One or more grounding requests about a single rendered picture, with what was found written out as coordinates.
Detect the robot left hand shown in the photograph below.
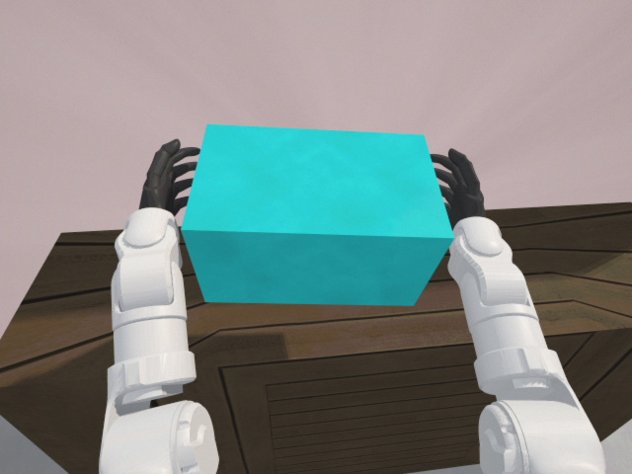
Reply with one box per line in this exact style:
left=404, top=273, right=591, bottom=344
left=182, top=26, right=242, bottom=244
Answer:
left=139, top=139, right=200, bottom=217

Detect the robot left forearm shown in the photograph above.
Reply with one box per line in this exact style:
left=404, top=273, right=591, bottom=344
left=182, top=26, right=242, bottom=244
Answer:
left=99, top=207, right=197, bottom=474

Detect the carton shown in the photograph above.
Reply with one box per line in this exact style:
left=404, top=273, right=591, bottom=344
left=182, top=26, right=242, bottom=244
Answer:
left=181, top=124, right=454, bottom=306

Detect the pedestal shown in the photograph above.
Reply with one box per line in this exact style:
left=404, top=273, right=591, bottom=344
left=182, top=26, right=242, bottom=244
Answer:
left=0, top=202, right=632, bottom=474

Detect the left robot upper arm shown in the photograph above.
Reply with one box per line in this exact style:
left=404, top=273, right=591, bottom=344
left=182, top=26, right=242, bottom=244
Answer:
left=101, top=400, right=219, bottom=474

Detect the right robot upper arm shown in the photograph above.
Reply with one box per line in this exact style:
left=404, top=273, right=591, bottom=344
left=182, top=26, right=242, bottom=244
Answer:
left=479, top=400, right=605, bottom=474

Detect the robot right forearm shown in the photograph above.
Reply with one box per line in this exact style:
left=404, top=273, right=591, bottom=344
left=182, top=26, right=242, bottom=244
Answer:
left=447, top=216, right=606, bottom=474

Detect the robot right hand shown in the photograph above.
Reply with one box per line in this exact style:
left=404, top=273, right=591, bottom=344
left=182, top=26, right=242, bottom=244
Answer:
left=430, top=148, right=487, bottom=231

